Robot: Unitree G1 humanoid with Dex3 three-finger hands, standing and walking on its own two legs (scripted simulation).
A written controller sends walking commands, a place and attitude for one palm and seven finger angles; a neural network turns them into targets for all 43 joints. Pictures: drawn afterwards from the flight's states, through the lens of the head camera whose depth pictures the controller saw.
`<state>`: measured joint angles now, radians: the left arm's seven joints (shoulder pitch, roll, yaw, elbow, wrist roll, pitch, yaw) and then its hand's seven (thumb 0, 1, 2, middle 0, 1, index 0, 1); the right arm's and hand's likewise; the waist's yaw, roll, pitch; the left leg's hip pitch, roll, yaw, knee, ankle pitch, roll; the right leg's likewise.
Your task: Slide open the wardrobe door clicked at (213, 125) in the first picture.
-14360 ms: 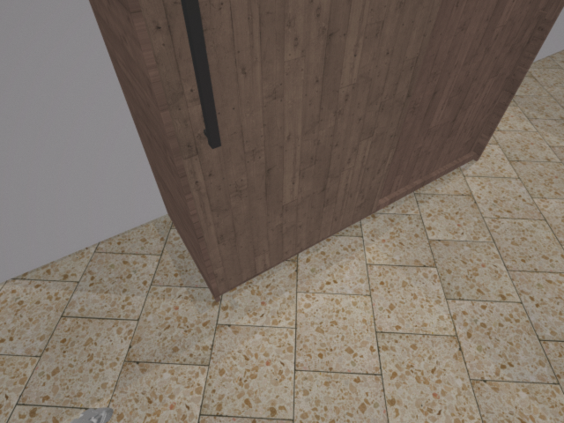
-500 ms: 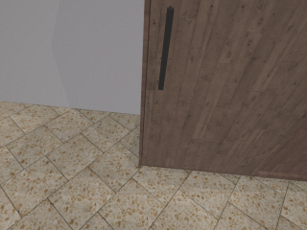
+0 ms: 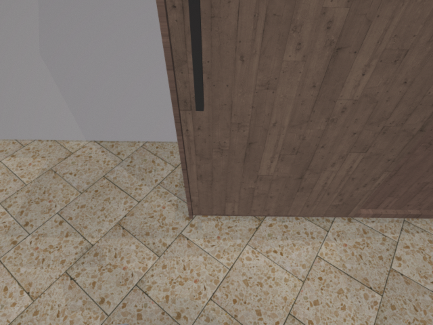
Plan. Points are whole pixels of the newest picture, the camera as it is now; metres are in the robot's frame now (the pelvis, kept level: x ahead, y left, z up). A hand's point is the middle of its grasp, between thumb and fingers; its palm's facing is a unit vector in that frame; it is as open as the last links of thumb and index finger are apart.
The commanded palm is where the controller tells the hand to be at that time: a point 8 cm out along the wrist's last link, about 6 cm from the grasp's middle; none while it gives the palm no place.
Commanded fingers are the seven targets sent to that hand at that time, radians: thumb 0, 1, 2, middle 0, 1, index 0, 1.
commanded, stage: come to a stop and stand still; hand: left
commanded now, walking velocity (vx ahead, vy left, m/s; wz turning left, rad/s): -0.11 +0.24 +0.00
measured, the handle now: (197, 52) +0.69 +0.05 +0.15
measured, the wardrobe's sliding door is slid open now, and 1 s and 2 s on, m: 0.00 0.00 0.00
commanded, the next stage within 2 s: look again from close up in 0.40 s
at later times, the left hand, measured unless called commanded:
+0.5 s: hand out of the picture +0.06 +0.20 -0.16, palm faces +0.03 -0.96 -0.28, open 7.4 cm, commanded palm none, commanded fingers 0.00 0.90 0.90 -0.20 -0.30 -0.20 -0.30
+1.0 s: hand out of the picture +0.05 +0.18 -0.16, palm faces +0.01 -0.98 -0.19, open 7.3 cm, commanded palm none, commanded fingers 0.00 0.90 0.90 -0.20 -0.30 -0.20 -0.30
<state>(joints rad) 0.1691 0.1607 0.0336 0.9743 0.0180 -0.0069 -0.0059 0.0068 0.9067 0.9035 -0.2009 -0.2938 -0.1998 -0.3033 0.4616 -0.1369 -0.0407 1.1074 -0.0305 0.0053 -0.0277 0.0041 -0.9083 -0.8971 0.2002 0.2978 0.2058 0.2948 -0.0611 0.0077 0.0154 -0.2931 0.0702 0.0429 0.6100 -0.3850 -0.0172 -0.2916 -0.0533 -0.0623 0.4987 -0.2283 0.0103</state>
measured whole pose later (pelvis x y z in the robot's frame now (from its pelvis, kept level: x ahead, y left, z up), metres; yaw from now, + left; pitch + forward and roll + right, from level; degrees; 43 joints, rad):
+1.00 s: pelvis +0.03 +0.01 +0.01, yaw +0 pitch -1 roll +1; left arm 0.26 0.16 0.00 1.11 0.01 0.00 0.03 0.01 0.91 0.90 -0.20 -0.29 -0.20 -0.30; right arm 0.29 -0.15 0.00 1.15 -0.02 0.00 -0.03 0.00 -0.92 -0.90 0.20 0.30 0.20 0.29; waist -0.01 -0.01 0.04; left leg -0.17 0.00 0.11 0.37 -0.18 0.03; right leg -0.10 -0.03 -0.06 0.39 -0.27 0.00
